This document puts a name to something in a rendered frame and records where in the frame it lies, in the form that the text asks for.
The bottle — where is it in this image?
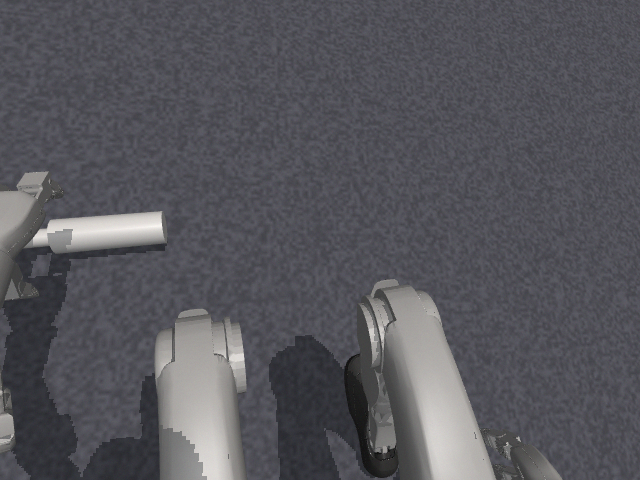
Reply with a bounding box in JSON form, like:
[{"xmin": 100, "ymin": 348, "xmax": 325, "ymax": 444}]
[{"xmin": 23, "ymin": 211, "xmax": 168, "ymax": 254}]

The left robot arm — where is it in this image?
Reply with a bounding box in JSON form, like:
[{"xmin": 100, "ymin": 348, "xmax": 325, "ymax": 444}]
[{"xmin": 0, "ymin": 250, "xmax": 16, "ymax": 454}]

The left robot hand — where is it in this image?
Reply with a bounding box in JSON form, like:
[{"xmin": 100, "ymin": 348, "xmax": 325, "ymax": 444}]
[{"xmin": 0, "ymin": 171, "xmax": 64, "ymax": 301}]

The right robot hand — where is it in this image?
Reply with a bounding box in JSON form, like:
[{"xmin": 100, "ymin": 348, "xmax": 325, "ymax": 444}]
[{"xmin": 480, "ymin": 428, "xmax": 563, "ymax": 480}]

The right robot foot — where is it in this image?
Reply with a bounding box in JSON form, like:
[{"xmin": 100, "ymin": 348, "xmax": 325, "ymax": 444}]
[{"xmin": 344, "ymin": 354, "xmax": 398, "ymax": 478}]

